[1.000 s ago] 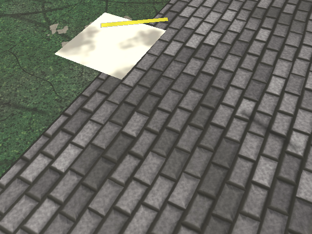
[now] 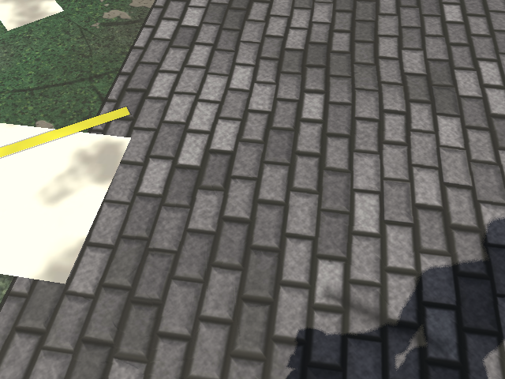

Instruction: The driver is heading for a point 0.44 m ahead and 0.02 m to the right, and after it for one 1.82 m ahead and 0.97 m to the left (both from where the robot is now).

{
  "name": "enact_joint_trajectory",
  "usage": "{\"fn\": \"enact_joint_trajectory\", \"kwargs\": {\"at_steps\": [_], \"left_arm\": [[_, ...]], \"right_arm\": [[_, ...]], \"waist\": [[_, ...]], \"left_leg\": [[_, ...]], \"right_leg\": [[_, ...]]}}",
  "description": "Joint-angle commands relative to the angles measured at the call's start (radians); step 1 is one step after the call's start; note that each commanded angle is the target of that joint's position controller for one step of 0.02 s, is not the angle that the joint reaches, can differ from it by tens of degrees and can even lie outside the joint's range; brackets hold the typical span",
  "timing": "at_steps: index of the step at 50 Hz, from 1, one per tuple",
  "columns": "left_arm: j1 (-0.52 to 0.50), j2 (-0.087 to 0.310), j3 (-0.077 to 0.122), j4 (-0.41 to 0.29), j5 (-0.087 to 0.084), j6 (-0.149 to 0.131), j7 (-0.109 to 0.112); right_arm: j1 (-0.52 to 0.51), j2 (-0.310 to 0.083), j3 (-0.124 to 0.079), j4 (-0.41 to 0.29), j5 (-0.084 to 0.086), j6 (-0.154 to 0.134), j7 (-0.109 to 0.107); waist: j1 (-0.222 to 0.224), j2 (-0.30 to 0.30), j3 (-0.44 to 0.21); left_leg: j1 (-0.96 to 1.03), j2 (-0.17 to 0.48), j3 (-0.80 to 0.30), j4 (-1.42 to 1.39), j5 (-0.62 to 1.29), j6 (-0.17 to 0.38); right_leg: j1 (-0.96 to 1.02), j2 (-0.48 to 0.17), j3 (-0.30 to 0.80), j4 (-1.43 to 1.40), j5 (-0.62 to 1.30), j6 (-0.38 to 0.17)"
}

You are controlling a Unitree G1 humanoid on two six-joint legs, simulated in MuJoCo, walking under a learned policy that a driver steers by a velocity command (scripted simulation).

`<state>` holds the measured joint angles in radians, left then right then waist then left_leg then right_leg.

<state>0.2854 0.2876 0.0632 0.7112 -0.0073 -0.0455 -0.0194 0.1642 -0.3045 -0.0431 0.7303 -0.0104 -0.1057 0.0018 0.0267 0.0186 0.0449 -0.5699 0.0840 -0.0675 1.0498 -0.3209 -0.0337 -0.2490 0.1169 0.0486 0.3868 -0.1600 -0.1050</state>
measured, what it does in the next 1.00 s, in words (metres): walks ahead: left foot, then right foot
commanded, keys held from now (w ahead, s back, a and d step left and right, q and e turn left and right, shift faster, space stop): w+e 0.36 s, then w+q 0.64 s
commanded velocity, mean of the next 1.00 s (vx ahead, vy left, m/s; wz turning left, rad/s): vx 0.50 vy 0.00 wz -0.09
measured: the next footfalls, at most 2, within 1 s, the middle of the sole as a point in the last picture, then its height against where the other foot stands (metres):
left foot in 0.26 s outside the picture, level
right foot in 0.72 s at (337, 361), level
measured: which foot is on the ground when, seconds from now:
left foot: up 0.00-0.24, down 0.26-0.72, up 0.74-1.00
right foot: down 0.00-0.26, up 0.28-0.70, down 0.72-1.00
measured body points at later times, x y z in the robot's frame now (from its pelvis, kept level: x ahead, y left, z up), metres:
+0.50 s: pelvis +0.28 +0.05 +0.00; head +0.30 +0.05 +0.45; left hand +0.50 +0.27 -0.09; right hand +0.26 -0.24 -0.11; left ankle +0.30 +0.15 -0.74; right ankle +0.29 -0.11 -0.68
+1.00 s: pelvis +0.51 -0.05 +0.00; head +0.54 -0.05 +0.45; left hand +0.58 +0.24 -0.11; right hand +0.66 -0.33 -0.10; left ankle +0.63 +0.11 -0.67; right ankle +0.47 -0.15 -0.74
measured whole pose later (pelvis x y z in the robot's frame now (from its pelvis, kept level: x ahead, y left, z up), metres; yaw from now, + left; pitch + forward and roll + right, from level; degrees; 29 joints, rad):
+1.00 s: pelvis +0.51 -0.05 +0.00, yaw -1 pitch +1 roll -2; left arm 0.32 0.27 0.08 0.80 0.01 -0.09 0.00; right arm 0.19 -0.32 -0.07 0.74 0.02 -0.03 0.01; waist 0.05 0.05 0.02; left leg -0.67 0.10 -0.05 0.96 -0.14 -0.02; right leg -0.06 0.01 -0.14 0.27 -0.21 -0.02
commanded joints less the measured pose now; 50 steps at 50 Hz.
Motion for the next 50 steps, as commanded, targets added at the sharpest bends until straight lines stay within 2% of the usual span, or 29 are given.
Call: {"fn": "enact_joint_trajectory", "kwargs": {"at_steps": [1, 4, 7, 10, 12, 13, 14, 15, 16, 17, 18, 19, 21, 23, 25, 27, 30, 32, 34, 35, 36, 37, 38, 39, 41, 42, 44, 46, 50], "left_arm": [[-0.038, 0.167, 0.046, -0.079, -0.005, -0.018, 0.021], [0.006, 0.177, 0.05, -0.062, -0.012, -0.006, 0.033], [0.06, 0.177, 0.052, -0.039, -0.02, 0.002, 0.035], [0.065, 0.167, 0.052, -0.035, -0.019, 0.008, 0.039], [0.046, 0.135, 0.043, -0.043, -0.013, 0.012, 0.037], [0.047, 0.078, 0.021, -0.057, -0.004, 0.009, 0.033], [0.17, 0.01, 0.0, -0.084, -0.022, 0.0, 0.032], [0.187, 0.083, 0.006, -0.081, -0.034, -0.004, 0.034], [0.101, 0.158, 0.027, -0.077, -0.033, 0.0, 0.035], [0.034, 0.166, 0.031, -0.089, -0.022, 0.007, 0.036], [-0.005, 0.156, 0.034, -0.101, -0.011, 0.008, 0.034], [-0.014, 0.13, 0.032, -0.104, -0.009, 0.008, 0.03], [0.002, 0.075, 0.019, -0.101, -0.014, 0.009, 0.023], [-0.036, 0.051, 0.008, -0.116, -0.001, 0.003, 0.02], [-0.102, 0.036, -0.005, -0.13, 0.009, -0.012, 0.014], [-0.171, 0.025, -0.013, -0.139, 0.005, -0.027, 0.004], [-0.255, 0.043, -0.01, -0.155, -0.007, -0.04, -0.006], [-0.279, 0.065, -0.002, -0.166, -0.012, -0.048, -0.01], [-0.223, 0.091, 0.013, -0.15, -0.013, -0.055, -0.009], [-0.138, 0.12, 0.03, -0.122, -0.006, -0.055, -0.001], [-0.002, 0.168, 0.05, -0.101, 0.009, -0.055, 0.011], [0.122, 0.26, 0.071, -0.089, 0.031, -0.043, 0.022], [0.155, 0.229, 0.065, -0.069, 0.026, -0.034, 0.016], [0.102, 0.162, 0.044, -0.067, 0.012, -0.036, 0.013], [-0.012, 0.086, 0.019, -0.062, 0.008, -0.04, 0.007], [-0.052, 0.061, 0.014, -0.057, 0.013, -0.045, 0.004], [-0.088, 0.063, 0.021, -0.041, 0.017, -0.059, 0.006], [-0.087, 0.083, 0.031, -0.021, 0.019, -0.068, 0.011], [-0.07, 0.124, 0.045, 0.012, 0.016, -0.064, 0.023]], "right_arm": [[-0.005, -0.068, -0.017, -0.066, -0.009, 0.006, -0.005], [-0.125, -0.042, -0.005, -0.091, -0.003, 0.0, 0.003], [-0.187, -0.067, -0.012, -0.113, 0.016, -0.009, 0.013], [-0.166, -0.11, -0.031, -0.113, 0.02, -0.02, 0.019], [-0.041, -0.137, -0.052, -0.081, 0.015, -0.028, 0.013], [0.086, -0.18, -0.066, -0.069, -0.003, -0.033, 0.005], [0.199, -0.269, -0.09, -0.043, -0.019, -0.02, 0.001], [0.214, -0.215, -0.081, -0.031, 0.008, -0.012, 0.01], [0.163, -0.141, -0.061, -0.047, 0.012, -0.007, 0.007], [0.115, -0.115, -0.051, -0.053, 0.006, 0.0, 0.004], [0.079, -0.09, -0.043, -0.047, 0.001, 0.004, 0.003], [0.074, -0.072, -0.034, -0.034, -0.007, 0.002, 0.004], [0.084, -0.064, -0.031, -0.009, -0.002, -0.004, 0.012], [0.089, -0.092, -0.037, 0.009, 0.013, -0.007, 0.016], [0.089, -0.12, -0.045, 0.017, 0.024, 0.0, 0.014], [0.11, -0.144, -0.051, 0.03, 0.032, 0.01, 0.011], [0.18, -0.165, -0.056, 0.058, 0.04, 0.023, 0.007], [0.203, -0.168, -0.057, 0.071, 0.046, 0.032, 0.003], [0.197, -0.171, -0.058, 0.077, 0.046, 0.042, -0.002], [0.2, -0.152, -0.051, 0.077, 0.041, 0.042, -0.003], [0.187, -0.102, -0.033, 0.063, 0.029, 0.038, -0.001], [0.247, -0.005, -0.003, 0.029, 0.017, 0.026, -0.003], [0.274, -0.041, -0.008, 0.021, 0.043, 0.017, -0.005], [0.223, -0.123, -0.033, 0.022, 0.058, 0.019, -0.006], [0.154, -0.113, -0.039, 0.014, 0.045, 0.034, -0.006], [0.149, -0.099, -0.042, 0.014, 0.039, 0.045, -0.005], [0.149, -0.055, -0.036, 0.008, 0.04, 0.065, -0.001], [0.119, -0.039, -0.034, -0.012, 0.036, 0.075, 0.002], [0.018, -0.018, -0.021, -0.05, 0.033, 0.072, 0.024]], "waist": [[-0.03, -0.055, -0.05], [0.021, -0.082, -0.04], [0.044, -0.098, -0.043], [0.016, -0.127, -0.049], [-0.054, -0.137, -0.095], [-0.113, -0.071, -0.211], [-0.086, 0.206, -0.359], [-0.089, 0.275, -0.347], [-0.112, 0.161, -0.213], [-0.106, 0.092, -0.134], [-0.09, 0.07, -0.073], [-0.072, 0.083, -0.05], [-0.046, 0.095, -0.037], [-0.034, 0.081, -0.023], [-0.048, 0.059, -0.018], [-0.07, 0.054, -0.014], [-0.099, 0.061, -0.016], [-0.092, 0.073, -0.016], [-0.04, 0.08, -0.037], [0.003, 0.072, -0.085], [0.072, 0.034, -0.185], [0.089, -0.193, -0.342], [0.086, -0.299, -0.383], [0.081, -0.201, -0.24], [0.031, -0.145, -0.096], [0.004, -0.152, -0.056], [-0.027, -0.142, -0.027], [-0.036, -0.107, -0.014], [-0.01, -0.079, 0.007]], "left_leg": [[-0.024, 0.0, 0.017, -0.162, 0.137, -0.042], [0.07, -0.052, 0.028, -0.402, 0.366, -0.047], [0.113, -0.079, 0.002, -0.503, 0.408, -0.037], [0.148, -0.076, -0.028, -0.555, 0.306, -0.001], [0.326, -0.071, -0.005, -0.61, 0.267, 0.047], [0.549, 0.054, -0.112, -0.595, 0.218, 0.105], [0.9, 0.287, -0.522, -0.656, 0.008, 0.261], [0.914, 0.35, -0.752, -0.739, -0.246, 0.293], [0.8, 0.306, -0.622, -0.763, -0.284, 0.249], [0.687, 0.264, -0.474, -0.765, -0.161, 0.216], [0.586, 0.223, -0.366, -0.786, -0.035, 0.207], [0.514, 0.184, -0.299, -0.81, 0.044, 0.203], [0.446, 0.147, -0.227, -0.852, 0.125, 0.224], [0.432, 0.147, -0.194, -0.883, 0.216, 0.261], [0.429, 0.133, -0.15, -0.892, 0.292, 0.268], [0.405, 0.106, -0.101, -0.886, 0.33, 0.252], [0.416, 0.114, -0.108, -0.86, 0.329, 0.238], [0.442, 0.133, -0.146, -0.827, 0.294, 0.219], [0.433, 0.133, -0.157, -0.761, 0.297, 0.188], [0.401, 0.093, -0.134, -0.67, 0.361, 0.164], [0.299, 0.034, -0.089, -0.46, 0.303, 0.126], [-0.009, -0.088, 0.021, -0.105, -0.034, 0.056], [-0.164, -0.097, -0.029, 0.097, -0.279, 0.045], [-0.228, -0.045, -0.06, 0.181, -0.211, 0.048], [-0.201, 0.011, -0.031, 0.154, -0.068, 0.043], [-0.162, 0.034, -0.037, 0.12, -0.021, 0.039], [-0.107, 0.049, -0.03, 0.092, 0.038, 0.026], [-0.125, 0.053, -0.034, 0.039, 0.099, 0.014], [-0.1, 0.044, 0.001, -0.196, 0.296, 0.019]], "right_leg": [[-0.005, -0.243, 0.23, -0.172, 0.279, -0.189], [-0.057, -0.186, 0.186, -0.152, 0.171, -0.129], [-0.01, -0.213, 0.256, -0.112, 0.078, -0.106], [0.081, -0.251, 0.351, -0.02, 0.044, -0.081], [0.068, -0.21, 0.348, 0.098, 0.086, -0.043], [-0.014, -0.153, 0.284, 0.325, 0.024, -0.007], [-0.341, -0.007, 0.132, 0.666, -0.31, 0.068], [-0.51, -0.066, 0.127, 0.844, -0.434, 0.084], [-0.556, -0.11, 0.132, 0.906, -0.344, 0.09], [-0.54, -0.143, 0.094, 0.905, -0.272, 0.096], [-0.518, -0.17, 0.087, 0.861, -0.22, 0.098], [-0.47, -0.19, 0.088, 0.819, -0.185, 0.095], [-0.41, -0.193, 0.068, 0.744, -0.176, 0.093], [-0.417, -0.207, 0.032, 0.626, -0.149, 0.101], [-0.396, -0.211, 0.008, 0.472, -0.056, 0.11], [-0.326, -0.188, -0.011, 0.322, 0.045, 0.122], [-0.247, -0.149, -0.022, 0.202, 0.126, 0.135], [-0.205, -0.142, -0.008, 0.142, 0.116, 0.121], [-0.077, -0.135, -0.014, 0.074, 0.11, 0.093], [0.07, -0.128, -0.025, 0.053, 0.093, 0.071], [0.286, -0.228, 0.057, 0.071, 0.087, 0.025], [0.623, -0.477, 0.372, 0.062, 0.026, -0.083], [0.621, -0.555, 0.638, -0.05, -0.182, -0.161], [0.509, -0.516, 0.541, -0.083, -0.267, -0.132], [0.304, -0.431, 0.32, -0.141, -0.151, -0.09], [0.224, -0.401, 0.241, -0.174, -0.069, -0.079], [0.139, -0.386, 0.134, -0.224, 0.055, -0.078], [0.129, -0.391, 0.056, -0.247, 0.153, -0.089], [0.143, -0.368, -0.094, -0.261, 0.217, -0.072]]}}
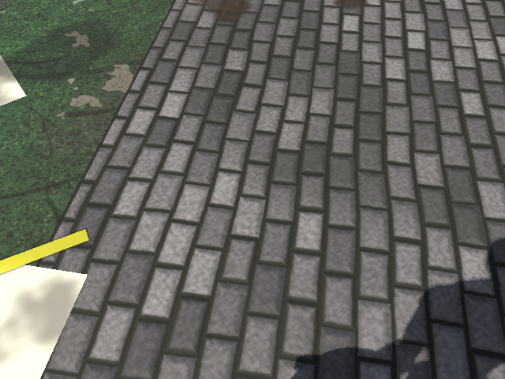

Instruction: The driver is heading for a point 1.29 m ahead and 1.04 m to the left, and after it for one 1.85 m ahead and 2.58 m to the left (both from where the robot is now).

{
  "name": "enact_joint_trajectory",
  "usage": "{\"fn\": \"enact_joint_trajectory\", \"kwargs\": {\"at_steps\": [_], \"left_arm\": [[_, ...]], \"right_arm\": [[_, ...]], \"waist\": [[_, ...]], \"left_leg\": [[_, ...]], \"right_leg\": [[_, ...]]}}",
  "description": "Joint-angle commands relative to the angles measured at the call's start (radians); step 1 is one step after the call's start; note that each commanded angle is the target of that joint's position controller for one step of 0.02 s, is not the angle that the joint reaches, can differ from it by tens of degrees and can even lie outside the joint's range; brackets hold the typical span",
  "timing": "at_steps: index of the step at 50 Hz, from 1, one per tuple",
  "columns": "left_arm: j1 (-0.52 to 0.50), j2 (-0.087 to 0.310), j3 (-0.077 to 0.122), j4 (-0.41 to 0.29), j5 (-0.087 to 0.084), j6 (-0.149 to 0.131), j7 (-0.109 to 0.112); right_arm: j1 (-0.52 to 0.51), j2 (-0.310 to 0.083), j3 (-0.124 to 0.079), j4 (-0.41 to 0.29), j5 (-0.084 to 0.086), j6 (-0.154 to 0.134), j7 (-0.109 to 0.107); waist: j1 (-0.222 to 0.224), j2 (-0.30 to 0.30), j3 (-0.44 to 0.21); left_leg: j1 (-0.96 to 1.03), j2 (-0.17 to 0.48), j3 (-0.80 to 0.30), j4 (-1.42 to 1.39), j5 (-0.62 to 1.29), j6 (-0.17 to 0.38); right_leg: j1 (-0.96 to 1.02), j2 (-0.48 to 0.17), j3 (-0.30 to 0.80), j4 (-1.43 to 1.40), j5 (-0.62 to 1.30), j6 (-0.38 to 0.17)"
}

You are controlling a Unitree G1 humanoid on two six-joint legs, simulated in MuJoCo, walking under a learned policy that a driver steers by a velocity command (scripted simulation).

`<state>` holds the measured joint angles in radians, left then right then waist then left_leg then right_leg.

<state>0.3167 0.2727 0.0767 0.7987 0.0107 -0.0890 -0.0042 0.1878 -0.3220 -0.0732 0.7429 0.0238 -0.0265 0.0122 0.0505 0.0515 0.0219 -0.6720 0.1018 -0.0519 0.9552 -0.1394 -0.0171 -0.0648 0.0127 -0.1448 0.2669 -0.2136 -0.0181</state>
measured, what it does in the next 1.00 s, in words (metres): walks ahead, turning left: left foot, then right foot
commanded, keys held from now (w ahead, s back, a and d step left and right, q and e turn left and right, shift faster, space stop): w+q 1.00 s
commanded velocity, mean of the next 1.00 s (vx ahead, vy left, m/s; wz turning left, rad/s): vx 0.50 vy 0.00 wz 0.58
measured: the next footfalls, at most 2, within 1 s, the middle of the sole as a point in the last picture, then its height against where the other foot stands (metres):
left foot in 0.22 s outside the picture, level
right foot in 0.70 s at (264, 337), level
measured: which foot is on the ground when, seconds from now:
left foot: up 0.00-0.20, down 0.22-0.72, up 0.74-1.00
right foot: down 0.00-0.22, up 0.24-0.68, down 0.70-1.00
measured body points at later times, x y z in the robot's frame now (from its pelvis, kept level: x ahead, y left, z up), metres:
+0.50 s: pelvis +0.27 +0.09 +0.00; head +0.30 +0.11 +0.45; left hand +0.38 +0.40 -0.09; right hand +0.41 -0.17 -0.10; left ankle +0.24 +0.15 -0.75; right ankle +0.46 -0.07 -0.68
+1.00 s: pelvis +0.54 +0.13 +0.00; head +0.57 +0.15 +0.45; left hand +0.42 +0.40 -0.12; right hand +0.84 +0.00 -0.09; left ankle +0.53 +0.32 -0.67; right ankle +0.57 +0.03 -0.75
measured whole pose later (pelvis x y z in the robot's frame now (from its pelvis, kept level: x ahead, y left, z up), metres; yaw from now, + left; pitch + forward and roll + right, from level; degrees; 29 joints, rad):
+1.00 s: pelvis +0.54 +0.13 +0.00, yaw +36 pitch +1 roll -2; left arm 0.30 0.27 0.07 0.82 0.01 -0.09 -0.01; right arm 0.20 -0.32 -0.08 0.65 0.03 -0.01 0.00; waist 0.06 0.05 0.04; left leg -0.67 0.09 -0.07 0.99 -0.18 -0.01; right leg -0.08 0.03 -0.13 0.28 -0.21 -0.03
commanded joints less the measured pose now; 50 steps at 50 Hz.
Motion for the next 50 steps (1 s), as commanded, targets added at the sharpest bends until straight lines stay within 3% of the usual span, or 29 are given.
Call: {"fn": "enact_joint_trajectory", "kwargs": {"at_steps": [1, 5, 7, 8, 9, 10, 11, 12, 13, 14, 15, 16, 17, 21, 26, 29, 31, 33, 34, 35, 36, 37, 38, 39, 40, 41, 43, 45, 50], "left_arm": [[-0.09, 0.151, 0.035, -0.067, -0.005, -0.018, 0.011], [-0.04, 0.189, 0.049, -0.031, -0.027, -0.001, 0.014], [-0.032, 0.211, 0.057, -0.019, -0.037, 0.013, 0.015], [-0.034, 0.229, 0.061, -0.018, -0.041, 0.02, 0.017], [-0.04, 0.242, 0.064, -0.019, -0.045, 0.029, 0.019], [-0.049, 0.231, 0.058, -0.022, -0.048, 0.036, 0.022], [-0.024, 0.191, 0.04, -0.036, -0.023, 0.033, 0.026], [0.071, 0.044, -0.009, -0.097, 0.015, 0.009, 0.012], [-0.036, 0.123, -0.001, -0.099, -0.02, -0.026, 0.002], [-0.131, 0.174, 0.013, -0.129, -0.057, -0.042, -0.004], [-0.143, 0.158, 0.007, -0.129, -0.045, -0.053, 0.003], [-0.137, 0.16, 0.011, -0.116, -0.017, -0.053, 0.011], [-0.114, 0.165, 0.017, -0.11, -0.007, -0.044, 0.012], [-0.137, 0.121, 0.009, -0.118, 0.007, -0.009, 0.011], [-0.323, 0.078, -0.012, -0.164, -0.002, -0.015, -0.003], [-0.39, 0.095, -0.009, -0.187, -0.016, -0.026, -0.016], [-0.391, 0.117, -0.002, -0.191, -0.017, -0.034, -0.024], [-0.346, 0.138, 0.009, -0.182, -0.02, -0.042, -0.026], [-0.275, 0.149, 0.018, -0.163, -0.018, -0.047, -0.021], [-0.168, 0.18, 0.033, -0.143, -0.007, -0.052, -0.014], [-0.014, 0.236, 0.047, -0.129, 0.004, -0.05, -0.005], [0.044, 0.29, 0.06, -0.092, 0.009, -0.035, -0.014], [0.005, 0.186, 0.038, -0.113, -0.014, -0.031, -0.018], [-0.035, 0.135, 0.023, -0.121, -0.016, -0.024, -0.013], [-0.08, 0.123, 0.016, -0.123, -0.006, -0.018, -0.011], [-0.104, 0.104, 0.01, -0.113, -0.002, -0.015, -0.009], [-0.114, 0.092, 0.006, -0.098, 0.002, -0.021, -0.004], [-0.107, 0.108, 0.012, -0.079, -0.007, -0.028, -0.004], [-0.102, 0.155, 0.026, -0.048, -0.007, -0.021, 0.001]], "right_arm": [[-0.042, 0.003, 0.012, -0.075, -0.002, -0.009, 0.021], [-0.151, -0.014, 0.012, -0.128, -0.002, -0.005, 0.042], [-0.164, -0.033, 0.003, -0.149, -0.005, -0.001, 0.048], [-0.141, -0.051, -0.006, -0.152, -0.007, 0.002, 0.048], [-0.066, -0.078, -0.023, -0.14, -0.007, 0.006, 0.046], [0.088, -0.124, -0.053, -0.099, -0.003, 0.009, 0.038], [0.257, -0.208, -0.089, -0.057, 0.003, 0.02, 0.019], [0.212, -0.323, -0.101, -0.069, 0.012, 0.011, 0.013], [0.233, -0.235, -0.072, -0.107, 0.004, -0.007, 0.02], [0.203, -0.18, -0.055, -0.094, -0.006, -0.023, 0.024], [0.15, -0.16, -0.048, -0.097, -0.005, -0.032, 0.023], [0.082, -0.126, -0.038, -0.107, -0.007, -0.032, 0.02], [0.043, -0.105, -0.029, -0.124, -0.021, -0.033, 0.014], [0.052, -0.121, -0.034, -0.119, -0.016, -0.04, -0.006], [0.124, -0.136, -0.04, -0.084, -0.005, -0.029, -0.028], [0.174, -0.138, -0.042, -0.059, 0.002, -0.022, -0.031], [0.188, -0.129, -0.041, -0.051, 0.003, -0.015, -0.035], [0.178, -0.13, -0.044, -0.052, 0.001, -0.008, -0.037], [0.162, -0.117, -0.041, -0.057, 0.0, -0.005, -0.036], [0.156, -0.077, -0.026, -0.067, -0.005, -0.006, -0.032], [0.174, -0.021, -0.004, -0.087, -0.025, -0.008, -0.03], [0.309, 0.01, 0.007, -0.115, 0.014, -0.016, -0.03], [0.286, -0.1, -0.011, -0.082, 0.021, -0.015, -0.034], [0.176, -0.145, -0.025, -0.094, 0.013, -0.01, -0.033], [0.129, -0.133, -0.026, -0.102, 0.003, -0.006, -0.034], [0.096, -0.119, -0.028, -0.114, -0.006, -0.007, -0.03], [0.108, -0.077, -0.025, -0.119, 0.006, 0.001, -0.019], [0.086, -0.044, -0.018, -0.135, 0.006, 0.01, -0.016], [-0.004, -0.023, -0.006, -0.164, 0.002, 0.003, 0.002]], "waist": [[-0.021, -0.106, 0.038], [0.007, -0.094, 0.071], [-0.006, -0.102, 0.062], [-0.027, -0.119, 0.032], [-0.075, -0.127, -0.022], [-0.16, -0.107, -0.102], [-0.225, -0.011, -0.196], [-0.089, 0.262, -0.282], [-0.169, 0.116, -0.385], [-0.177, 0.06, -0.238], [-0.136, -0.005, -0.16], [-0.094, -0.028, -0.106], [-0.057, -0.001, -0.093], [-0.039, -0.012, -0.054], [-0.107, 0.02, -0.006], [-0.13, 0.027, 0.004], [-0.122, 0.038, -0.001], [-0.093, 0.071, -0.01], [-0.053, 0.078, -0.035], [0.0, 0.057, -0.121], [0.051, -0.071, -0.272], [-0.02, -0.421, -0.356], [0.002, -0.278, -0.26], [0.027, -0.187, -0.14], [0.01, -0.119, -0.078], [-0.004, -0.113, -0.029], [-0.03, -0.162, -0.017], [-0.032, -0.152, -0.002], [-0.015, -0.115, 0.013]], "left_leg": [[0.017, 0.02, 0.003, -0.155, 0.148, 0.009], [0.022, 0.005, 0.047, -0.28, 0.127, 0.049], [0.052, -0.026, 0.085, -0.31, 0.041, 0.082], [0.112, -0.061, 0.118, -0.312, -0.014, 0.103], [0.225, -0.105, 0.152, -0.321, -0.052, 0.128], [0.442, -0.157, 0.169, -0.373, -0.011, 0.162], [0.75, -0.084, 0.007, -0.391, 0.008, 0.215], [1.04, 0.171, -0.58, -0.513, -0.21, 0.407], [1.067, 0.225, -0.775, -0.661, -0.344, 0.419], [0.973, 0.204, -0.644, -0.683, -0.27, 0.367], [0.837, 0.164, -0.532, -0.676, -0.172, 0.337], [0.706, 0.125, -0.433, -0.677, -0.053, 0.313], [0.615, 0.098, -0.378, -0.695, 0.036, 0.306], [0.473, 0.052, -0.269, -0.74, 0.199, 0.314], [0.419, -0.015, -0.209, -0.729, 0.088, 0.243], [0.457, 0.01, -0.269, -0.689, 0.036, 0.233], [0.523, 0.031, -0.327, -0.629, 0.029, 0.222], [0.557, 0.044, -0.373, -0.569, 0.073, 0.207], [0.548, 0.022, -0.372, -0.516, 0.114, 0.19], [0.506, -0.032, -0.33, -0.37, 0.145, 0.158], [0.367, -0.106, -0.235, -0.084, -0.054, 0.117], [0.013, -0.214, -0.137, 0.206, -0.473, 0.059], [-0.093, -0.127, -0.161, 0.321, -0.425, 0.043], [-0.113, -0.097, -0.13, 0.337, -0.329, 0.036], [-0.078, -0.064, -0.102, 0.318, -0.26, 0.028], [-0.061, -0.037, -0.1, 0.273, -0.215, 0.025], [0.002, -0.002, -0.078, 0.225, -0.175, 0.024], [-0.019, 0.012, -0.06, 0.18, -0.15, 0.017], [-0.041, 0.018, -0.027, -0.053, 0.064, 0.006]], "right_leg": [[-0.037, -0.265, 0.073, -0.143, 0.271, -0.152], [0.059, -0.299, 0.013, -0.119, 0.281, -0.124], [0.117, -0.311, -0.016, -0.047, 0.44, -0.105], [0.136, -0.309, -0.033, 0.026, 0.612, -0.094], [0.134, -0.296, -0.055, 0.156, 0.769, -0.079], [0.065, -0.259, -0.088, 0.363, 0.813, -0.049], [-0.17, -0.217, -0.094, 0.669, 0.546, 0.001], [-0.611, -0.011, 0.002, 1.021, -0.355, 0.064], [-0.702, -0.006, 0.228, 1.109, -0.39, 0.044], [-0.776, -0.044, 0.227, 1.094, -0.289, 0.02], [-0.745, -0.086, 0.226, 1.015, -0.202, 0.007], [-0.678, -0.117, 0.228, 0.929, -0.148, 0.013], [-0.602, -0.136, 0.238, 0.885, -0.109, 0.017], [-0.551, -0.116, 0.208, 0.72, -0.004, 0.07], [-0.483, -0.048, 0.201, 0.363, 0.292, 0.091], [-0.447, -0.024, 0.218, 0.273, 0.315, 0.079], [-0.435, -0.018, 0.236, 0.226, 0.261, 0.061], [-0.375, -0.014, 0.232, 0.21, 0.166, 0.033], [-0.276, -0.008, 0.212, 0.172, 0.162, 0.011], [-0.086, -0.056, 0.238, 0.169, 0.16, -0.03], [0.184, -0.233, 0.416, 0.189, 0.103, -0.087], [0.437, -0.425, 0.894, 0.074, -0.161, -0.237], [0.375, -0.419, 0.911, 0.03, -0.36, -0.211], [0.256, -0.376, 0.742, 0.019, -0.309, -0.169], [0.142, -0.335, 0.62, 0.003, -0.169, -0.151], [0.062, -0.302, 0.532, -0.017, -0.06, -0.149], [-0.015, -0.262, 0.406, -0.063, 0.038, -0.142], [-0.033, -0.265, 0.33, -0.097, 0.109, -0.161], [0.004, -0.255, 0.151, -0.122, 0.277, -0.161]]}}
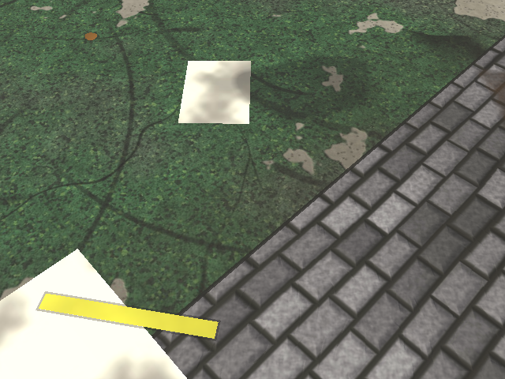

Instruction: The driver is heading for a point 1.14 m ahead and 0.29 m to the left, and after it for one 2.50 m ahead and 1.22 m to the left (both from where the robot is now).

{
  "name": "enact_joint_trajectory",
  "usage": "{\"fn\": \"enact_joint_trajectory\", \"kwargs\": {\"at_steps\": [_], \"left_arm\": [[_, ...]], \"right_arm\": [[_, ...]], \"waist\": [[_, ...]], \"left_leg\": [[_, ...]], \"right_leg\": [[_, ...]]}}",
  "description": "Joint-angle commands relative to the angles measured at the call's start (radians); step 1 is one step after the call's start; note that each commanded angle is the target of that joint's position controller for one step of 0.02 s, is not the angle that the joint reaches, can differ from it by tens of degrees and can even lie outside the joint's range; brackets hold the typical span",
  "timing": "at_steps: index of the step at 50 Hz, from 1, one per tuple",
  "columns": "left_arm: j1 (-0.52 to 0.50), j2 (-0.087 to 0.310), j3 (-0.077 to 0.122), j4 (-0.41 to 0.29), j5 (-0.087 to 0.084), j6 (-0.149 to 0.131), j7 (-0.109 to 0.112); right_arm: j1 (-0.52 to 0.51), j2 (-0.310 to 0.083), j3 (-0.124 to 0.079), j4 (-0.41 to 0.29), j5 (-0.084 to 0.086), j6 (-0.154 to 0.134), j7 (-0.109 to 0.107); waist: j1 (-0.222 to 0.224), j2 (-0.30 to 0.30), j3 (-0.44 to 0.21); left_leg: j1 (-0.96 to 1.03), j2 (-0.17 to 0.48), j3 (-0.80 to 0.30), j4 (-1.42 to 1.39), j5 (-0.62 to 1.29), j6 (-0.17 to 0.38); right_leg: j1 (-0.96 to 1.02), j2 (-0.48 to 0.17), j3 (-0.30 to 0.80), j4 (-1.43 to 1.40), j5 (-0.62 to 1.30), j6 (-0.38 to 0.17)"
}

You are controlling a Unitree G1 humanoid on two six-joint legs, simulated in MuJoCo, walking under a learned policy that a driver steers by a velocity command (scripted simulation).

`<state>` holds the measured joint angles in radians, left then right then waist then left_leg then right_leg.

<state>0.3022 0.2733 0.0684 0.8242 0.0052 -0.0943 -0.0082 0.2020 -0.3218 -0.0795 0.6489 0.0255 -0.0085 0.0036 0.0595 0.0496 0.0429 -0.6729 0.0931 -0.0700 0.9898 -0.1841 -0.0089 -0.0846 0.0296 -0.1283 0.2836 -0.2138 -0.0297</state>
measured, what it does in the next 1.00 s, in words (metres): walks ahead, turning left: left foot, then right foot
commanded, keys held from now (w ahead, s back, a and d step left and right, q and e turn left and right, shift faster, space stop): w+q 0.60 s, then w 0.40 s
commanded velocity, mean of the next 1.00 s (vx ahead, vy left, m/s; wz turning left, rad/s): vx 0.50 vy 0.00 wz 0.47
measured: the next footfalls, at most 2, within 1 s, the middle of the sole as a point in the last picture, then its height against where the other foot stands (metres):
left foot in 0.22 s outside the picture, level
right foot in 0.72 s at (265, 321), level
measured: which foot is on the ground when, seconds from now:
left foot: up 0.00-0.20, down 0.22-0.74, up 0.76-1.00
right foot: down 0.00-0.22, up 0.24-0.70, down 0.72-1.00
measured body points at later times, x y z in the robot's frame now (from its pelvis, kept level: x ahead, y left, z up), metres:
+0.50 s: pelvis +0.28 +0.08 +0.00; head +0.31 +0.11 +0.45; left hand +0.39 +0.39 -0.09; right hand +0.43 -0.17 -0.09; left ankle +0.25 +0.14 -0.74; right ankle +0.46 -0.07 -0.67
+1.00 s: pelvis +0.57 +0.13 +0.00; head +0.59 +0.14 +0.45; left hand +0.46 +0.39 -0.12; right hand +0.84 -0.02 -0.09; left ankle +0.59 +0.32 -0.69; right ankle +0.59 +0.03 -0.74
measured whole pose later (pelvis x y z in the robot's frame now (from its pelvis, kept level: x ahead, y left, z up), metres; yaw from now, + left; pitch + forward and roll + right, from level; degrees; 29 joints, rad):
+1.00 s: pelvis +0.57 +0.13 +0.00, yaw +27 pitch +1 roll -1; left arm 0.35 0.27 0.05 0.84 -0.01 -0.09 -0.02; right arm 0.18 -0.29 -0.05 0.68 0.00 -0.05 0.00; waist 0.07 0.04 0.03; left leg -0.62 0.08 -0.05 0.87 -0.19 0.00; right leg -0.12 0.06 -0.02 0.28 -0.19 -0.05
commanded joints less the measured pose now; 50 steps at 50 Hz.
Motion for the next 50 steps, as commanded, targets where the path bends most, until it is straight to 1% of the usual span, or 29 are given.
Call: {"fn": "enact_joint_trajectory", "kwargs": {"at_steps": [1, 4, 7, 9, 10, 11, 12, 13, 14, 15, 16, 17, 18, 21, 24, 27, 32, 34, 35, 36, 37, 38, 39, 40, 41, 42, 44, 47, 50], "left_arm": [[-0.083, 0.161, 0.035, -0.068, -0.004, -0.012, 0.006], [-0.036, 0.186, 0.039, -0.043, -0.013, 0.001, 0.01], [-0.012, 0.215, 0.048, -0.025, -0.029, 0.02, 0.011], [-0.018, 0.249, 0.058, -0.026, -0.039, 0.033, 0.018], [-0.026, 0.26, 0.061, -0.029, -0.043, 0.041, 0.022], [-0.036, 0.242, 0.053, -0.034, -0.044, 0.044, 0.026], [0.003, 0.162, 0.024, -0.053, -0.001, 0.038, 0.025], [0.066, 0.064, -0.013, -0.114, 0.015, 0.009, 0.011], [-0.065, 0.171, 0.007, -0.124, -0.024, -0.021, -0.002], [-0.13, 0.189, 0.011, -0.152, -0.049, -0.038, -0.008], [-0.131, 0.173, 0.007, -0.141, -0.032, -0.045, -0.001], [-0.123, 0.175, 0.011, -0.132, -0.008, -0.044, 0.005], [-0.102, 0.179, 0.015, -0.126, -0.002, -0.033, 0.004], [-0.103, 0.144, 0.01, -0.127, 0.012, -0.005, 0.005], [-0.22, 0.109, -0.004, -0.161, 0.014, 0.001, 0.006], [-0.328, 0.088, -0.015, -0.188, 0.004, -0.007, -0.006], [-0.362, 0.13, -0.001, -0.205, -0.01, -0.025, -0.026], [-0.304, 0.143, 0.008, -0.192, -0.007, -0.033, -0.027], [-0.222, 0.159, 0.021, -0.169, -0.001, -0.037, -0.021], [-0.101, 0.194, 0.033, -0.153, 0.013, -0.041, -0.017], [0.038, 0.279, 0.056, -0.132, 0.028, -0.037, -0.012], [0.109, 0.254, 0.058, -0.084, -0.004, -0.026, -0.026], [0.065, 0.177, 0.036, -0.096, -0.024, -0.022, -0.026], [0.005, 0.146, 0.024, -0.107, -0.015, -0.014, -0.021], [-0.039, 0.129, 0.015, -0.107, -0.004, -0.008, -0.02], [-0.063, 0.109, 0.007, -0.105, 0.004, -0.009, -0.017], [-0.067, 0.096, 0.0, -0.096, 0.003, -0.012, -0.015], [-0.039, 0.141, 0.011, -0.072, -0.012, -0.016, -0.01], [-0.012, 0.168, 0.016, -0.054, -0.019, -0.007, -0.006]], "right_arm": [[-0.049, -0.018, 0.004, -0.077, -0.001, -0.019, 0.018], [-0.148, -0.003, 0.013, -0.108, -0.001, -0.025, 0.037], [-0.188, -0.021, 0.007, -0.139, 0.0, -0.023, 0.052], [-0.134, -0.061, -0.014, -0.139, -0.006, -0.015, 0.053], [-0.035, -0.095, -0.034, -0.117, -0.007, -0.011, 0.05], [0.137, -0.147, -0.066, -0.07, -0.003, -0.005, 0.038], [0.265, -0.23, -0.091, -0.04, 0.005, 0.007, 0.016], [0.204, -0.305, -0.088, -0.071, 0.005, -0.011, 0.02], [0.222, -0.205, -0.063, -0.081, 0.001, -0.028, 0.028], [0.185, -0.169, -0.049, -0.069, -0.006, -0.043, 0.03], [0.125, -0.147, -0.041, -0.07, -0.005, -0.049, 0.029], [0.066, -0.124, -0.033, -0.079, -0.012, -0.05, 0.026], [0.035, -0.106, -0.025, -0.093, -0.023, -0.051, 0.022], [0.038, -0.114, -0.026, -0.076, -0.018, -0.058, 0.006], [0.083, -0.136, -0.032, -0.047, -0.013, -0.053, -0.013], [0.127, -0.144, -0.034, -0.021, -0.007, -0.045, -0.021], [0.182, -0.125, -0.031, 0.025, -0.001, -0.034, -0.027], [0.181, -0.119, -0.03, 0.038, -0.006, -0.027, -0.028], [0.171, -0.101, -0.023, 0.037, -0.008, -0.025, -0.025], [0.169, -0.061, -0.006, 0.028, -0.018, -0.026, -0.021], [0.284, -0.011, 0.012, 0.02, -0.009, -0.034, -0.021], [0.339, -0.023, 0.018, 0.031, 0.007, -0.043, -0.022], [0.241, -0.109, -0.001, 0.029, 0.015, -0.046, -0.021], [0.132, -0.124, -0.004, 0.007, 0.009, -0.047, -0.021], [0.065, -0.112, -0.002, -0.013, -0.007, -0.051, -0.019], [0.051, -0.098, -0.004, -0.016, -0.018, -0.053, -0.015], [0.083, -0.057, 0.003, -0.002, -0.014, -0.053, -0.009], [0.022, -0.018, 0.02, -0.023, -0.023, -0.055, -0.006], [-0.075, 0.003, 0.033, -0.041, -0.023, -0.066, 0.004]], "waist": [[-0.012, -0.11, 0.0], [0.023, -0.098, 0.029], [0.013, -0.108, 0.04], [-0.039, -0.143, -0.016], [-0.101, -0.145, -0.074], [-0.195, -0.117, -0.16], [-0.215, 0.056, -0.248], [-0.096, 0.233, -0.372], [-0.184, 0.087, -0.38], [-0.172, 0.061, -0.23], [-0.124, -0.028, -0.155], [-0.085, -0.035, -0.113], [-0.054, -0.013, -0.102], [-0.038, -0.01, -0.08], [-0.073, -0.001, -0.041], [-0.118, 0.019, -0.026], [-0.126, 0.049, -0.026], [-0.097, 0.082, -0.031], [-0.054, 0.08, -0.068], [0.003, 0.047, -0.186], [0.001, -0.164, -0.355], [0.001, -0.364, -0.391], [0.025, -0.226, -0.241], [0.025, -0.143, -0.135], [0.006, -0.102, -0.05], [-0.022, -0.11, -0.027], [-0.05, -0.148, -0.035], [-0.041, -0.138, -0.024], [-0.011, -0.123, -0.016]], "left_leg": [[-0.022, 0.021, 0.01, -0.146, 0.156, 0.002], [0.009, 0.003, 0.064, -0.276, 0.209, 0.02], [0.033, -0.024, 0.103, -0.348, 0.128, 0.059], [0.151, -0.089, 0.157, -0.36, 0.021, 0.102], [0.284, -0.13, 0.179, -0.38, -0.001, 0.131], [0.54, -0.163, 0.169, -0.439, 0.062, 0.172], [0.845, 0.003, -0.095, -0.443, 0.082, 0.236], [1.076, 0.22, -0.695, -0.596, -0.177, 0.428], [1.065, 0.227, -0.726, -0.692, -0.259, 0.398], [0.946, 0.198, -0.585, -0.708, -0.185, 0.356], [0.8, 0.153, -0.473, -0.707, -0.069, 0.324], [0.682, 0.115, -0.39, -0.715, 0.051, 0.304], [0.609, 0.09, -0.346, -0.736, 0.127, 0.298], [0.493, 0.06, -0.266, -0.767, 0.269, 0.312], [0.446, 0.012, -0.203, -0.766, 0.251, 0.277], [0.412, -0.018, -0.191, -0.752, 0.152, 0.232], [0.546, 0.047, -0.301, -0.646, 0.101, 0.21], [0.587, 0.065, -0.323, -0.592, 0.193, 0.195], [0.589, 0.028, -0.303, -0.512, 0.305, 0.175], [0.529, -0.021, -0.255, -0.32, 0.305, 0.143], [0.236, -0.147, -0.145, 0.022, 0.052, 0.064], [0.008, -0.197, -0.111, 0.248, -0.39, 0.028], [-0.088, -0.141, -0.148, 0.322, -0.344, 0.03], [-0.095, -0.101, -0.105, 0.32, -0.267, 0.033], [-0.082, -0.07, -0.075, 0.263, -0.214, 0.034], [-0.044, -0.032, -0.066, 0.196, -0.167, 0.036], [0.028, -0.007, -0.037, 0.116, -0.133, 0.031], [0.009, 0.01, -0.001, -0.038, -0.064, 0.009], [0.048, 0.002, 0.025, -0.241, 0.111, 0.001]], "right_leg": [[0.026, -0.263, 0.097, -0.138, 0.293, -0.14], [0.066, -0.273, 0.03, -0.133, 0.316, -0.123], [0.149, -0.303, -0.013, -0.079, 0.461, -0.102], [0.187, -0.306, -0.05, 0.06, 0.795, -0.082], [0.172, -0.294, -0.071, 0.209, 0.913, -0.068], [0.059, -0.261, -0.095, 0.428, 0.868, -0.036], [-0.221, -0.202, -0.093, 0.755, 0.333, 0.008], [-0.598, 0.005, 0.075, 1.047, -0.409, 0.05], [-0.7, -0.034, 0.227, 1.106, -0.36, 0.034], [-0.751, -0.072, 0.213, 1.058, -0.256, 0.015], [-0.697, -0.114, 0.213, 0.973, -0.174, 0.014], [-0.63, -0.138, 0.213, 0.892, -0.126, 0.025], [-0.571, -0.154, 0.22, 0.862, -0.093, 0.033], [-0.528, -0.142, 0.192, 0.755, -0.033, 0.082], [-0.534, -0.11, 0.183, 0.545, 0.152, 0.11], [-0.45, -0.06, 0.176, 0.339, 0.307, 0.108], [-0.416, -0.046, 0.211, 0.218, 0.269, 0.066], [-0.352, -0.042, 0.188, 0.201, 0.185, 0.029], [-0.235, -0.027, 0.161, 0.161, 0.18, -0.001], [-0.017, -0.111, 0.227, 0.193, 0.194, -0.057], [0.36, -0.318, 0.566, 0.196, 0.109, -0.204], [0.464, -0.431, 0.919, 0.046, -0.167, -0.286], [0.36, -0.406, 0.875, 0.0, -0.33, -0.245], [0.232, -0.366, 0.73, -0.009, -0.291, -0.208], [0.1, -0.323, 0.623, -0.037, -0.18, -0.198], [0.028, -0.289, 0.552, -0.057, -0.09, -0.187], [-0.032, -0.245, 0.462, -0.092, 0.036, -0.183], [-0.046, -0.249, 0.376, -0.133, 0.179, -0.209], [-0.048, -0.219, 0.283, -0.146, 0.236, -0.185]]}}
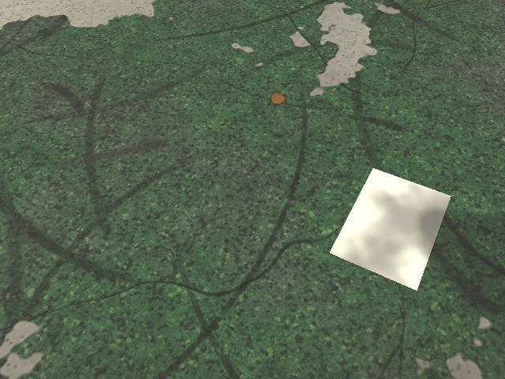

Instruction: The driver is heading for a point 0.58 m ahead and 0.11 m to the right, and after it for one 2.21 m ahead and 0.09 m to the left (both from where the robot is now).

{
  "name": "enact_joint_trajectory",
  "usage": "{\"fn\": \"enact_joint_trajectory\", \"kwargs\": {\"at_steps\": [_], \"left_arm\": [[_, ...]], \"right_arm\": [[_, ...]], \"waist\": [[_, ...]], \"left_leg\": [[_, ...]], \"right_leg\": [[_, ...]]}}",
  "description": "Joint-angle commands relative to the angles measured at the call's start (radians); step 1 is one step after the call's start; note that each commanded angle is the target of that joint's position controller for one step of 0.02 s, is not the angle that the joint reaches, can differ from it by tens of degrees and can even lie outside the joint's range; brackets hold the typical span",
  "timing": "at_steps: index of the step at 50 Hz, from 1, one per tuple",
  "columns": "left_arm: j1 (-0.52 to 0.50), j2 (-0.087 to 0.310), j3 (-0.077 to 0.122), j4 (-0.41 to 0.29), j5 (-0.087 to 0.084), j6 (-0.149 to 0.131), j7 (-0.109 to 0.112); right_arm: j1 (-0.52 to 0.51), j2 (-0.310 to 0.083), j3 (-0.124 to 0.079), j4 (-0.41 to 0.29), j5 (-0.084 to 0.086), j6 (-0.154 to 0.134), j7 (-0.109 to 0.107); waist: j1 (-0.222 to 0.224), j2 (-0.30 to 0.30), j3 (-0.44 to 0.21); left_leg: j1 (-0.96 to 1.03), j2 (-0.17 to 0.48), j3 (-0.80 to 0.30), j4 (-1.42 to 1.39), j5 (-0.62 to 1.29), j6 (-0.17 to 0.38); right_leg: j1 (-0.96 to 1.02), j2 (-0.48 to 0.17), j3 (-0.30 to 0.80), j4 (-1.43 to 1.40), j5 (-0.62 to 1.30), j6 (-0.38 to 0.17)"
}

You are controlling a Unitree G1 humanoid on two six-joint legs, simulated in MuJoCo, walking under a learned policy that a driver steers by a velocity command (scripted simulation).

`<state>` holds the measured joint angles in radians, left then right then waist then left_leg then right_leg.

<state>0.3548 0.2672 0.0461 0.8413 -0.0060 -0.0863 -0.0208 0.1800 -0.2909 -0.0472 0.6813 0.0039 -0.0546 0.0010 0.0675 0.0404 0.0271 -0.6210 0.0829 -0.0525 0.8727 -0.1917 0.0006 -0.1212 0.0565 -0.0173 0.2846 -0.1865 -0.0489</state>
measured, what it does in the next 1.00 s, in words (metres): walks ahead, turning right: left foot, then right foot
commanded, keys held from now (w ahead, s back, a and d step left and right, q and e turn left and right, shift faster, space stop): w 0.20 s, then w+e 0.58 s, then w+q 0.22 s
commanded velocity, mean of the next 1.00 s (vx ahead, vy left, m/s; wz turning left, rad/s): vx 0.50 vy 0.00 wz -0.22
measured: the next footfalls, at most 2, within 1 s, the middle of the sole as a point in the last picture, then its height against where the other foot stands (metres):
left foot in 0.22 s outside the picture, level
right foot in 0.74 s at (328, 349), level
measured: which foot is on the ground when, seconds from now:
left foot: up 0.00-0.20, down 0.22-0.74, up 0.76-1.00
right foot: down 0.00-0.24, up 0.26-0.72, down 0.74-1.00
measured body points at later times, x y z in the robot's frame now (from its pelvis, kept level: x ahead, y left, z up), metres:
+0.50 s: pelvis +0.28 +0.06 +0.00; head +0.30 +0.07 +0.45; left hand +0.44 +0.33 -0.12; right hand +0.31 -0.22 -0.12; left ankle +0.26 +0.15 -0.75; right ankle +0.38 -0.12 -0.67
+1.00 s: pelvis +0.56 -0.04 +0.00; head +0.58 -0.05 +0.45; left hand +0.72 +0.19 -0.11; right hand +0.61 -0.34 -0.12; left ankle +0.68 +0.11 -0.67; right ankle +0.53 -0.10 -0.75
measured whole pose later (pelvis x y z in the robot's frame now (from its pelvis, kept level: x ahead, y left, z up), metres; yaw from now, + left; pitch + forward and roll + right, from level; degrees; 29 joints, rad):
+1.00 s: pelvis +0.56 -0.04 +0.00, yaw -17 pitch +1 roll -1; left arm 0.28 0.26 0.05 0.76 0.01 -0.07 -0.03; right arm 0.18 -0.30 -0.06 0.81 0.02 -0.07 0.00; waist 0.02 0.03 0.04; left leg -0.66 0.14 -0.05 1.03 -0.20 -0.01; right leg -0.15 0.09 -0.04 0.31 -0.18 -0.09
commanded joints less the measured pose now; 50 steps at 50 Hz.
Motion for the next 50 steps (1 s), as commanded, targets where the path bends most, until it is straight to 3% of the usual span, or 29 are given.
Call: {"fn": "enact_joint_trajectory", "kwargs": {"at_steps": [1, 4, 7, 9, 10, 11, 12, 13, 14, 15, 16, 18, 21, 24, 28, 32, 35, 36, 37, 38, 39, 40, 41, 42, 43, 44, 46, 48, 50], "left_arm": [[-0.05, 0.179, 0.039, -0.063, -0.011, -0.011, 0.008], [0.015, 0.189, 0.038, -0.031, -0.018, 0.0, 0.009], [0.045, 0.201, 0.041, -0.007, -0.022, 0.017, 0.014], [0.031, 0.22, 0.046, -0.002, -0.022, 0.029, 0.019], [0.021, 0.214, 0.043, -0.003, -0.023, 0.033, 0.022], [0.019, 0.181, 0.027, -0.017, -0.012, 0.031, 0.023], [0.086, 0.08, -0.007, -0.054, 0.005, 0.016, 0.021], [0.105, 0.084, -0.01, -0.042, -0.01, -0.001, 0.019], [0.033, 0.177, 0.018, -0.057, -0.036, -0.009, 0.013], [-0.031, 0.178, 0.021, -0.073, -0.043, -0.011, 0.012], [-0.061, 0.164, 0.022, -0.076, -0.032, -0.006, 0.014], [-0.023, 0.133, 0.026, -0.059, -0.023, 0.023, 0.017], [-0.033, 0.094, 0.025, -0.065, -0.022, 0.05, 0.02], [-0.101, 0.083, 0.024, -0.09, -0.017, 0.046, 0.013], [-0.244, 0.052, 0.007, -0.14, -0.012, 0.037, -0.013], [-0.342, 0.058, 0.004, -0.207, -0.012, 0.039, -0.038], [-0.296, 0.097, 0.025, -0.23, -0.013, 0.045, -0.049], [-0.208, 0.128, 0.043, -0.216, -0.015, 0.048, -0.047], [-0.054, 0.178, 0.073, -0.18, -0.017, 0.05, -0.036], [0.092, 0.266, 0.106, -0.152, -0.019, 0.063, -0.012], [0.044, 0.342, 0.111, -0.166, -0.024, 0.055, -0.009], [0.071, 0.238, 0.081, -0.181, -0.016, 0.044, -0.009], [0.038, 0.187, 0.066, -0.17, -0.006, 0.034, -0.009], [-0.028, 0.164, 0.057, -0.174, -0.007, 0.028, -0.009], [-0.09, 0.128, 0.046, -0.181, 0.001, 0.024, -0.008], [-0.117, 0.101, 0.034, -0.188, 0.017, 0.019, -0.006], [-0.124, 0.111, 0.036, -0.174, 0.016, 0.004, -0.006], [-0.115, 0.134, 0.042, -0.151, 0.016, -0.009, -0.003], [-0.105, 0.136, 0.042, -0.132, 0.019, -0.012, 0.005]], "right_arm": [[-0.086, -0.025, 0.003, -0.079, 0.001, -0.023, 0.01], [-0.171, -0.031, 0.003, -0.099, 0.012, -0.029, 0.023], [-0.217, -0.051, -0.003, -0.12, 0.015, -0.034, 0.036], [-0.155, -0.082, -0.018, -0.106, 0.012, -0.036, 0.038], [-0.041, -0.115, -0.037, -0.071, 0.006, -0.035, 0.033], [0.118, -0.167, -0.06, -0.034, -0.002, -0.034, 0.022], [0.244, -0.266, -0.083, -0.02, -0.023, -0.025, 0.011], [0.271, -0.219, -0.071, -0.009, -0.007, -0.019, 0.012], [0.218, -0.161, -0.05, -0.005, -0.001, -0.02, 0.012], [0.157, -0.131, -0.04, -0.008, 0.0, -0.022, 0.011], [0.097, -0.104, -0.032, -0.004, -0.006, -0.027, 0.015], [0.029, -0.069, -0.025, 0.003, -0.016, -0.045, 0.02], [0.013, -0.081, -0.035, 0.034, -0.022, -0.067, 0.017], [0.028, -0.098, -0.04, 0.064, -0.025, -0.068, 0.005], [0.073, -0.135, -0.047, 0.097, -0.014, -0.058, -0.008], [0.138, -0.161, -0.058, 0.137, 0.005, -0.024, -0.012], [0.121, -0.198, -0.069, 0.134, 0.012, 0.002, -0.024], [0.113, -0.208, -0.071, 0.13, 0.012, 0.012, -0.03], [0.096, -0.205, -0.068, 0.124, 0.015, 0.017, -0.035], [0.12, -0.164, -0.05, 0.105, -0.006, 0.007, -0.036], [0.213, -0.025, -0.007, 0.058, -0.031, -0.025, -0.015], [0.126, -0.114, -0.02, 0.07, 0.01, -0.063, 0.005], [0.053, -0.147, -0.03, 0.053, 0.048, -0.078, 0.014], [0.033, -0.133, -0.025, 0.055, 0.042, -0.082, 0.009], [0.026, -0.132, -0.03, 0.069, 0.022, -0.077, 0.003], [0.058, -0.13, -0.033, 0.084, 0.019, -0.062, 0.005], [0.106, -0.098, -0.029, 0.109, 0.016, -0.032, 0.005], [0.073, -0.078, -0.023, 0.1, 0.012, -0.012, 0.0], [0.022, -0.069, -0.019, 0.086, 0.012, -0.011, -0.001]], "waist": [[-0.007, -0.113, 0.004], [0.023, -0.113, 0.018], [0.015, -0.12, 0.033], [-0.039, -0.13, -0.005], [-0.103, -0.117, -0.076], [-0.174, -0.09, -0.191], [-0.183, 0.113, -0.351], [-0.186, 0.222, -0.427], [-0.187, 0.133, -0.265], [-0.163, 0.094, -0.162], [-0.132, 0.053, -0.092], [-0.073, 0.081, -0.045], [-0.049, 0.043, -0.01], [-0.062, 0.016, 0.012], [-0.119, -0.012, 0.05], [-0.146, -0.017, 0.073], [-0.09, 0.035, 0.003], [-0.037, 0.047, -0.053], [0.051, 0.029, -0.132], [0.1, -0.095, -0.23], [-0.029, -0.304, -0.314], [0.052, -0.174, -0.392], [0.056, -0.131, -0.247], [0.013, -0.051, -0.157], [-0.019, -0.043, -0.102], [-0.051, -0.07, -0.092], [-0.078, -0.079, -0.079], [-0.076, -0.078, -0.038], [-0.06, -0.081, -0.012]], "left_leg": [[0.023, 0.001, 0.019, -0.183, 0.17, -0.01], [0.065, -0.025, 0.035, -0.283, 0.242, -0.008], [0.066, -0.038, 0.032, -0.347, 0.174, 0.023], [0.181, -0.066, 0.057, -0.389, 0.122, 0.055], [0.35, -0.089, 0.08, -0.417, 0.13, 0.082], [0.621, -0.018, 0.011, -0.388, 0.144, 0.126], [1.01, 0.248, -0.378, -0.395, 0.051, 0.25], [1.039, 0.336, -0.65, -0.523, -0.082, 0.312], [0.915, 0.301, -0.53, -0.55, -0.142, 0.268], [0.782, 0.257, -0.387, -0.576, -0.113, 0.234], [0.662, 0.216, -0.298, -0.62, -0.062, 0.215], [0.515, 0.169, -0.171, -0.691, 0.043, 0.196], [0.452, 0.163, -0.045, -0.746, 0.178, 0.206], [0.482, 0.144, 0.064, -0.756, 0.26, 0.191], [0.525, 0.144, 0.162, -0.768, 0.282, 0.167], [0.701, 0.195, 0.197, -0.694, 0.395, 0.151], [0.763, 0.199, 0.239, -0.517, 0.835, 0.117], [0.751, 0.188, 0.252, -0.381, 0.961, 0.103], [0.66, 0.153, 0.274, -0.174, 0.931, 0.072], [0.409, 0.102, 0.275, 0.136, 0.577, 0.029], [-0.03, -0.128, 0.147, 0.458, -0.378, -0.029], [-0.122, -0.094, -0.045, 0.533, -0.391, -0.006], [-0.172, -0.043, -0.032, 0.502, -0.296, 0.018], [-0.138, 0.01, -0.019, 0.417, -0.212, 0.028], [-0.085, 0.043, -0.009, 0.346, -0.166, 0.022], [-0.014, 0.065, -0.018, 0.324, -0.132, 0.019], [0.036, 0.075, -0.009, 0.276, -0.091, 0.0], [-0.009, 0.079, -0.008, 0.205, -0.008, -0.02], [-0.048, 0.07, -0.014, 0.087, 0.117, -0.028]], "right_leg": [[-0.016, -0.236, 0.145, -0.146, 0.218, -0.156], [0.017, -0.254, 0.131, -0.132, 0.223, -0.144], [0.107, -0.298, 0.144, -0.089, 0.269, -0.124], [0.139, -0.3, 0.126, 0.002, 0.45, -0.1], [0.116, -0.263, 0.086, 0.137, 0.585, -0.077], [-0.023, -0.217, 0.061, 0.352, 0.513, -0.044], [-0.403, -0.079, -0.007, 0.738, 0.111, 0.028], [-0.557, -0.025, 0.106, 0.922, -0.389, 0.035], [-0.641, -0.082, 0.144, 0.991, -0.348, 0.027], [-0.642, -0.127, 0.118, 0.964, -0.26, 0.022], [-0.614, -0.155, 0.106, 0.911, -0.191, 0.027], [-0.512, -0.19, 0.117, 0.86, -0.099, 0.041], [-0.521, -0.191, 0.13, 0.818, -0.007, 0.065], [-0.561, -0.181, 0.134, 0.66, 0.157, 0.071], [-0.527, -0.162, 0.05, 0.44, 0.294, 0.051], [-0.595, -0.145, 0.006, 0.349, 0.194, 0.009], [-0.465, -0.065, -0.078, 0.343, 0.038, -0.045], [-0.347, -0.024, -0.1, 0.343, 0.0, -0.07], [-0.117, 0.013, -0.093, 0.277, 0.052, -0.108], [0.193, -0.119, 0.134, 0.252, 0.073, -0.171], [0.492, -0.354, 0.714, 0.142, -0.091, -0.362], [0.526, -0.401, 0.806, 0.034, -0.154, -0.358], [0.413, -0.379, 0.634, 0.019, -0.068, -0.305], [0.26, -0.34, 0.497, 0.02, 0.052, -0.263], [0.135, -0.306, 0.395, 0.006, 0.178, -0.238], [0.057, -0.282, 0.33, -0.021, 0.25, -0.228], [-0.022, -0.271, 0.248, -0.076, 0.324, -0.228], [-0.05, -0.261, 0.162, -0.117, 0.368, -0.216], [-0.038, -0.237, 0.082, -0.137, 0.369, -0.187]]}}
Over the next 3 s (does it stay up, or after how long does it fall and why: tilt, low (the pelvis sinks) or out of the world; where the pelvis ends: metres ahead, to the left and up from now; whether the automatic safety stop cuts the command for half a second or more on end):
stays up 1.68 0.07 0.00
